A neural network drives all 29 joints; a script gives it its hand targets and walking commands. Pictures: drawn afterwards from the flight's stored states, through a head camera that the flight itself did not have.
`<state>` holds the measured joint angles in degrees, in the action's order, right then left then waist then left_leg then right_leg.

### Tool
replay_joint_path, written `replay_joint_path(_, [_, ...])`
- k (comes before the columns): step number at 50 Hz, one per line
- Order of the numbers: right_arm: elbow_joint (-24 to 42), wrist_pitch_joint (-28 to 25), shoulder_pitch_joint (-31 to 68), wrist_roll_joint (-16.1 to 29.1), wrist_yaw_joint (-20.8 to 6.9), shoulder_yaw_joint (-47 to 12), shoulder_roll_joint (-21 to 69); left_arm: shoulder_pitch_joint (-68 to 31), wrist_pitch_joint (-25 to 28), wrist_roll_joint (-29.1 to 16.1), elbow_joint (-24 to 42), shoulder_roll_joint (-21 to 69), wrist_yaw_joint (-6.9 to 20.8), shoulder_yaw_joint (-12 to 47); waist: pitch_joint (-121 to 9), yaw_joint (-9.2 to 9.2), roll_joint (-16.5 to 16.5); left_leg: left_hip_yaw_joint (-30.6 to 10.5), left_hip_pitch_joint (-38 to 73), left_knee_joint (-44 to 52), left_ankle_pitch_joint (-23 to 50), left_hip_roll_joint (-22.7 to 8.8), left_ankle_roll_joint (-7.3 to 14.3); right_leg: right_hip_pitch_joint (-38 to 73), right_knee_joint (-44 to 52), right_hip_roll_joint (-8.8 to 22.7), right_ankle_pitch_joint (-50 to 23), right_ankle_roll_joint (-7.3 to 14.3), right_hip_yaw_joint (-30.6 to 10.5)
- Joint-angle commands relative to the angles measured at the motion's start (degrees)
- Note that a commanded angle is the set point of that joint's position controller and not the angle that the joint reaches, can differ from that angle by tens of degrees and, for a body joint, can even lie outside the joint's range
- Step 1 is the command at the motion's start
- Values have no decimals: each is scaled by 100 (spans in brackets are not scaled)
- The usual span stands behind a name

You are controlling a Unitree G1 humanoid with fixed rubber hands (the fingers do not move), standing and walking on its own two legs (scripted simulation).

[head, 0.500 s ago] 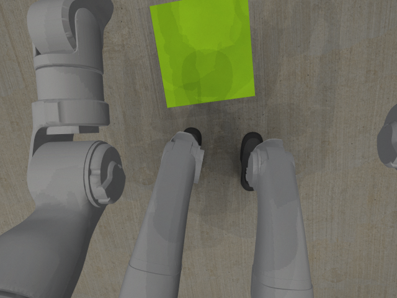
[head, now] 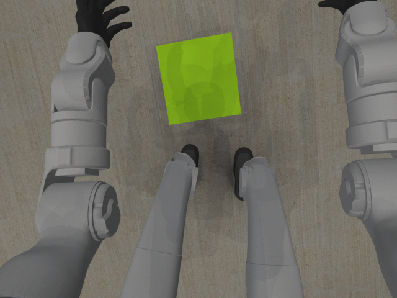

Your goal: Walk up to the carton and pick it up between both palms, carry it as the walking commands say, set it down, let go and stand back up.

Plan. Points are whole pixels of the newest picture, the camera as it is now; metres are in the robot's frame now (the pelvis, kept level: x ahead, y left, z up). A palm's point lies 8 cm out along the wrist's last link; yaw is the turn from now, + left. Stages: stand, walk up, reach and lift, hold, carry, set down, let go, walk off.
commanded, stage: let go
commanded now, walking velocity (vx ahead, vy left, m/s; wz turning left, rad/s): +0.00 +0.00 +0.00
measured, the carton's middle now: (202, 84) +0.45 +0.08 -0.53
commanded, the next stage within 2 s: stand in 1.24 s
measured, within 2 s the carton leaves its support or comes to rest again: neither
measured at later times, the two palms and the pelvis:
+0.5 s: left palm (5, 146) +0.33 +0.24 +0.03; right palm out of the picture +0.35 -0.18 -0.01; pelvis +0.06 +0.01 +0.08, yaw -2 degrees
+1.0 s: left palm out of the picture +0.28 +0.24 +0.06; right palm out of the picture +0.27 -0.23 +0.03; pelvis +0.10 +0.01 +0.11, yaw -3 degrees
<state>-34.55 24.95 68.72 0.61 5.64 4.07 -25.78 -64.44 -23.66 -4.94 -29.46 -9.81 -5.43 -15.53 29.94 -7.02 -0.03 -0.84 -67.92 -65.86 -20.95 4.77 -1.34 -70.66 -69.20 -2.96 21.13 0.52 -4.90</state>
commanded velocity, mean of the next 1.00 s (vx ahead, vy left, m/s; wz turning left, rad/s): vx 0.00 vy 0.00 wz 0.00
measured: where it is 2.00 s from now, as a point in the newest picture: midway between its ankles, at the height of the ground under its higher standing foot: (213, 180)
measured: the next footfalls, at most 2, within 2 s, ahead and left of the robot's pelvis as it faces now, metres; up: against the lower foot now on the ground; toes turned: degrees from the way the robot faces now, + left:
none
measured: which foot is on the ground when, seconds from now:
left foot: down 0.00-1.00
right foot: down 0.00-1.00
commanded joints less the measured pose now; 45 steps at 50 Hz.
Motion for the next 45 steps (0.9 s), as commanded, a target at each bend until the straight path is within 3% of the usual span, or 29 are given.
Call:
replay_joint_path(1, [1930,-73,371,-21,287,716,-376,481,179,-270,2306,-1797,337,935,-12545,456,625,338,3590,986,2714,123,-128,5939,1175,-160,-3289,-296,151])
replay_joint_path(2, [2465,-126,-174,-47,312,697,-320,967,252,-48,2674,-1783,343,784,-12799,275,566,307,4219,1024,2929,78,-91,5869,1255,-229,-3183,-334,188])
replay_joint_path(3, [1943,-118,-806,-205,337,794,-234,1748,227,83,2251,-1747,407,774,-11731,373,540,319,3946,1205,2659,66,-130,5725,1464,-211,-2878,-321,185])
replay_joint_path(4, [2426,-221,-1348,-165,357,738,-5,2141,292,-95,2454,-1537,480,990,-11997,425,432,186,4561,1202,3174,18,-108,5898,1503,-223,-3289,-305,137])
replay_joint_path(5, [2379,-335,-1121,-206,339,904,-85,2027,374,142,2343,-1764,502,708,-10786,355,435,184,3911,1368,2746,-15,-92,5488,1644,-197,-2829,-276,151])
replay_joint_path(7, [2622,-472,-1856,-253,286,747,254,2807,540,177,2683,-1485,626,945,-10757,368,297,74,4552,1553,2746,-49,-94,5676,1905,-189,-2657,-270,121])
replay_joint_path(10, [2001,-724,-2709,-271,195,730,577,3604,764,242,2142,-1165,766,1012,-9261,284,33,38,4343,1812,2406,-114,-43,5306,2119,-136,-2262,-264,116])
replay_joint_path(11, [2466,-908,-3309,-391,196,712,688,4239,916,240,2256,-1112,865,1089,-9342,482,280,-32,4542,1878,2644,-107,13,5719,2241,-136,-2608,-261,46])
replay_joint_path(13, [1359,-1035,-2808,-341,108,716,909,3738,1010,202,1365,-973,897,1059,-7011,495,213,-85,3830,2197,1561,-174,32,4360,2498,-88,-1274,-254,128])
replay_joint_path(14, [1886,-1182,-3420,-409,82,729,932,4268,1166,267,1793,-857,947,1048,-7463,500,-38,-122,4423,2255,1848,-179,19,4697,2568,-76,-1419,-239,167])
replay_joint_path(15, [1288,-1191,-3334,-539,1,798,997,4180,1177,221,1262,-807,962,1129,-6497,698,-79,-126,3977,2356,1231,-245,-49,4301,2754,1,-841,-217,195])
replay_joint_path(18, [314,-1272,-4786,-568,-148,548,1396,5460,1240,330,487,-409,1098,1319,-5356,631,-13,-96,4023,3004,297,-289,-43,4490,3278,23,43,-225,364])
replay_joint_path(19, [984,-1439,-5297,-648,-188,525,1404,6190,1365,514,716,-448,1079,1244,-5708,490,-149,-41,4420,3057,800,-255,-38,4969,3302,-11,-503,-219,380])
replay_joint_path(20, [388,-1449,-5106,-638,-216,594,1447,5611,1377,479,789,-452,1048,1296,-5151,573,-254,-46,4155,3100,631,-217,-75,4606,3410,-7,-222,-193,377])
replay_joint_path(21, [917,-1532,-5064,-731,-224,678,1203,5905,1421,464,650,-438,1069,1206,-5177,687,-30,-4,4433,3210,615,-269,-64,4870,3525,-41,-289,-209,458])
replay_joint_path(24, [707,-1733,-5310,-600,-283,650,1231,5820,1565,308,553,-348,1132,1350,-4521,736,-175,-10,4179,3318,720,-254,-22,4948,3724,62,-430,-151,350])
replay_joint_path(25, [899,-1795,-6356,-684,-315,560,1334,6684,1618,489,824,-298,1068,1376,-4875,656,-178,5,4927,3520,1131,-208,-70,5538,3889,29,-842,-155,348])
replay_joint_path(27, [1533,-1961,-6249,-622,-363,553,1118,6718,1724,422,1019,-403,1033,1362,-5051,586,-153,-54,5231,3578,1717,-234,-74,5755,3909,12,-1213,-177,378])
replay_joint_path(28, [1610,-2017,-6976,-633,-367,467,1137,7376,1770,453,1065,-345,1042,1378,-5163,620,-111,-21,5540,3507,2349,-201,-104,6225,3982,10,-1801,-171,348])
replay_joint_path(29, [1703,-2113,-6800,-586,-378,518,1050,6845,1858,403,1280,-421,1058,1319,-5042,759,-246,-107,5518,3422,2803,-181,-99,5941,3972,18,-2099,-183,291])
replay_joint_path(30, [1563,-2114,-7050,-520,-409,369,1044,7165,1857,419,1153,-436,1025,1315,-4758,628,-374,-138,5594,3552,2780,-208,-112,6112,4029,41,-2049,-162,284])
replay_joint_path(32, [2144,-2258,-7397,-426,-437,149,1000,7489,1962,376,1360,-515,1026,1399,-5020,648,44,-192,6088,3657,3023,-243,-17,6343,4101,-6,-2435,-189,277])
replay_joint_path(35, [1578,-2107,-7412,-195,-575,-48,1064,7034,1880,303,1316,-775,1047,1577,-3724,696,-350,-192,5696,3907,2450,-295,-49,5993,4199,19,-1856,-193,355])
replay_joint_path(36, [1764,-2040,-8201,-280,-601,-89,1016,8133,1789,405,997,-651,1041,1526,-4056,714,26,-77,6032,3948,2654,-227,-45,6576,4371,44,-2317,-178,271])
replay_joint_path(38, [1607,-2072,-7986,-241,-623,60,966,7720,1824,396,1143,-830,1017,1450,-3702,842,-136,-144,5971,4019,2969,-217,-50,6339,4365,19,-2535,-195,290])
replay_joint_path(40, [1787,-2148,-8293,-273,-634,37,956,8011,1901,496,1388,-997,993,1295,-3949,707,-27,-138,5980,3949,3247,-174,-24,6764,4332,12,-3053,-196,306])
replay_joint_path(42, [2013,-2091,-8338,-382,-636,121,799,7975,1881,470,1411,-1094,1030,1312,-3932,879,357,-58,6100,4029,3045,-118,46,6764,4342,21,-3337,-278,349])
replay_joint_path(43, [1949,-2067,-8310,-330,-650,123,776,8057,1826,477,1289,-987,1004,1360,-4097,910,120,-76,6262,4032,3157,-95,-29,6877,4377,29,-3375,-266,272])
replay_joint_path(45, [1794,-1978,-8145,-200,-685,-155,900,7693,1782,537,1211,-1016,1027,1382,-3411,797,246,-79,5915,4132,2523,-157,117,6515,4401,31,-2867,-294,358])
